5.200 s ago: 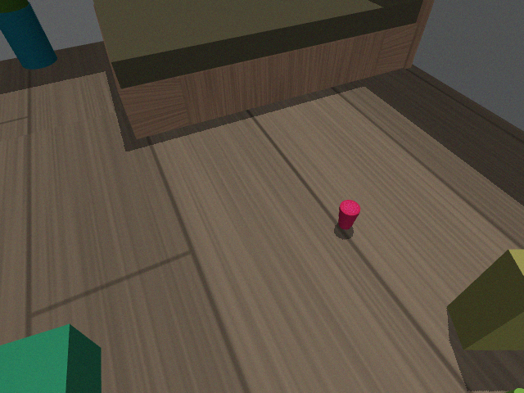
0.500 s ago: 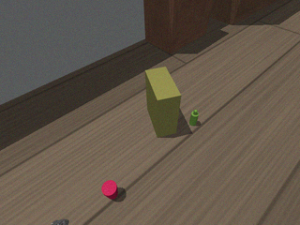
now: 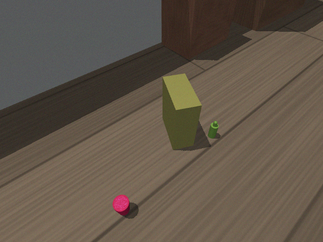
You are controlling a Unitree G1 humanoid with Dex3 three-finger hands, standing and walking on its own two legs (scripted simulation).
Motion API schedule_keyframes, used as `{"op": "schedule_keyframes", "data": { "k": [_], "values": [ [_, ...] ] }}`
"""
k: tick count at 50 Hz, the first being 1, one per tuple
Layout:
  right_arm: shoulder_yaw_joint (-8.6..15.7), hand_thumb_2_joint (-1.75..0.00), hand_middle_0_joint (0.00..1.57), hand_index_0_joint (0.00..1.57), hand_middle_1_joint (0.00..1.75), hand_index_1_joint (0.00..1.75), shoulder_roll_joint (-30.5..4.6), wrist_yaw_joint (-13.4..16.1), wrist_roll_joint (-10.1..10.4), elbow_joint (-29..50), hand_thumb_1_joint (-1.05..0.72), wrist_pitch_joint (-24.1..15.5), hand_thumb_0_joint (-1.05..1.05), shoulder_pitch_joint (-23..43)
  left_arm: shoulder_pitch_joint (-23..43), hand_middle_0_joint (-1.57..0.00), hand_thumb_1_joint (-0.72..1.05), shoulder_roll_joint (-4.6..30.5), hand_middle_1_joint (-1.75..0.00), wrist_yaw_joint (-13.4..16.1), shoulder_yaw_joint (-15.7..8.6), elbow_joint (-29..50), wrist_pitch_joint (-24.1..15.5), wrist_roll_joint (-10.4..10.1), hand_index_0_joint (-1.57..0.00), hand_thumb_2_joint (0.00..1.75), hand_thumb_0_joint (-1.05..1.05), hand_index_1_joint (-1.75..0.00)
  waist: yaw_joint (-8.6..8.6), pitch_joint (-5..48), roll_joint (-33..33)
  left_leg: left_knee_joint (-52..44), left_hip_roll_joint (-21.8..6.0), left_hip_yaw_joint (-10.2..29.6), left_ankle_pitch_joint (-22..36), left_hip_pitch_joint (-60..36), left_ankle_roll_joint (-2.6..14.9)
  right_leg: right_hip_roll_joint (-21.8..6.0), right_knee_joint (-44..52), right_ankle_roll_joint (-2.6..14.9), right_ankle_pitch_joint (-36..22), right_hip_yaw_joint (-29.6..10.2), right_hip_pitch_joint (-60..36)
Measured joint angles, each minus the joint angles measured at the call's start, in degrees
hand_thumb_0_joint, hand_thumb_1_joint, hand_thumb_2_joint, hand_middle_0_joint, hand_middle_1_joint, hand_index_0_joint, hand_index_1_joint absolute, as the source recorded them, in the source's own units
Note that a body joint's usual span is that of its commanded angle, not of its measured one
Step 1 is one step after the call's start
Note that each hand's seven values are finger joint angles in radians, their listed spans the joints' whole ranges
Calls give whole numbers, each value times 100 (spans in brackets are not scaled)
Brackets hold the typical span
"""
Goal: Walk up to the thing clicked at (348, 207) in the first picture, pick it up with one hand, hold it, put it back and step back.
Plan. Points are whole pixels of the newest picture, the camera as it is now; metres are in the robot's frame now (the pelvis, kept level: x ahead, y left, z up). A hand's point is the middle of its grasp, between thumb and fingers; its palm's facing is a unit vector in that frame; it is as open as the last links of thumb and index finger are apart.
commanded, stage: walk up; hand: left
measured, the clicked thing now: (122, 206) +0.43 +0.25 -0.72
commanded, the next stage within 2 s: none
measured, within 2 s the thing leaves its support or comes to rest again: neither
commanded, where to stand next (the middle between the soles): +0.06 +0.00 m, yaw +4 degrees
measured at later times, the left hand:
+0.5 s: hand out of the picture +0.10 +0.25 -0.15, palm faces -0.04 -0.94 -0.34, open 7.4 cm
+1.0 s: hand out of the picture +0.02 +0.26 -0.16, palm faces -0.01 -0.90 -0.43, open 7.4 cm
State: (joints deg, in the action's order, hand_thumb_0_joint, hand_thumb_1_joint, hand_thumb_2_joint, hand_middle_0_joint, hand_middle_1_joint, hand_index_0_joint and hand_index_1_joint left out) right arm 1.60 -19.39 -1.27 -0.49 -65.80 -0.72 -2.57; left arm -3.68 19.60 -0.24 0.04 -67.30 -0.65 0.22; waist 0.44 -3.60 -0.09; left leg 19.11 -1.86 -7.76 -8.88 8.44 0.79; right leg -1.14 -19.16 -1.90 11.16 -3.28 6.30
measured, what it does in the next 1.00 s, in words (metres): lifts its left foot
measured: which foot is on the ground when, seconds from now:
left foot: down 0.00-0.82, up 0.84-1.00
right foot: down 0.00-1.00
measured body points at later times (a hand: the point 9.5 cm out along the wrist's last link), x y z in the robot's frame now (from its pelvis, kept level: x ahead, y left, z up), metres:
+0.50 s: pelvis +0.01 +0.00 +0.00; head +0.03 -0.01 +0.45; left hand +0.10 +0.29 -0.13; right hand +0.10 -0.30 -0.14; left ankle +0.02 +0.11 -0.75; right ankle -0.01 -0.14 -0.75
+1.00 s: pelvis -0.06 -0.02 -0.02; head +0.00 -0.04 +0.42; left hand +0.02 +0.30 -0.13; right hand +0.06 -0.33 -0.16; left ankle -0.10 +0.12 -0.70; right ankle -0.01 -0.14 -0.75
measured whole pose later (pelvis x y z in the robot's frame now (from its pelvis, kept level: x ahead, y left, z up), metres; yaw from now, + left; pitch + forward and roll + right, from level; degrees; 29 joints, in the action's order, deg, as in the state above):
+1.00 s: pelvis -0.06 -0.02 -0.02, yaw +2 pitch -1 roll +0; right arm 5.3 -23.5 -1.4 -0.3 -53.1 3.7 -5.6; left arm -6.3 20.2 0.7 -2.9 -54.3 1.6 3.1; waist -0.7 -9.1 2.8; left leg 57.8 2.8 4.9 -29.1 22.6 -0.3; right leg -0.7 -35.9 1.2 15.0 -0.9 20.3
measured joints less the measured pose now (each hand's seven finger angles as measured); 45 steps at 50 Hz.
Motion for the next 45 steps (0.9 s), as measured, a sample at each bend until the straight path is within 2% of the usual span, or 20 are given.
{"op": "schedule_keyframes", "data": {
  "k": [28,32,37,41,42,44,45],
  "values": [
    [12,-90,20,20,30,30,-33,-5,21,37,-91,62,0,-119,-3,-21,90,-28,-30,34,23,142,-21,26,-20,90,1,-30,61,33,67,-82,-22,36,-61,-143,-47,23,144,32,43,40,-182],
    [88,-90,20,20,30,30,-70,-15,86,201,-91,196,0,-11,134,-21,90,53,-30,86,-81,384,42,-54,-20,90,1,-30,69,-182,23,191,-25,61,-97,115,-37,21,-286,53,170,58,139],
    [220,-90,21,21,30,30,-144,-13,79,573,-91,391,0,127,264,-21,90,282,-30,148,-171,794,147,-56,-20,90,0,-30,30,-528,-75,745,-47,71,-189,574,-32,24,-1162,162,415,84,747],
    [320,-90,21,21,30,30,-262,-24,39,890,-91,556,0,220,120,-21,90,365,-30,139,-246,997,191,-20,-20,90,0,-30,43,-646,8,1559,-153,124,-464,1038,-41,91,-1924,225,710,135,1176],
    [346,-90,20,21,30,30,-306,-18,31,959,-91,599,0,239,55,-21,90,342,-30,134,-263,1036,192,6,-20,90,0,-30,52,-664,78,1888,-132,272,-621,1199,1,120,-2042,246,745,172,1241],
    [383,-90,20,20,30,30,-369,19,-2,1114,-91,686,0,261,-78,-21,90,276,-30,128,-271,1133,196,101,-20,90,0,-30,-30,-707,125,3087,249,879,-1570,1594,0,115,-2130,285,710,111,1366],
    [399,-90,20,20,30,30,-396,34,13,1196,-91,695,0,254,-126,-21,90,235,-30,133,-273,1178,219,131,-20,90,0,-30,-61,-734,148,3748,459,1145,-1830,1773,-14,101,-2090,284,639,81,1410]
  ]
}}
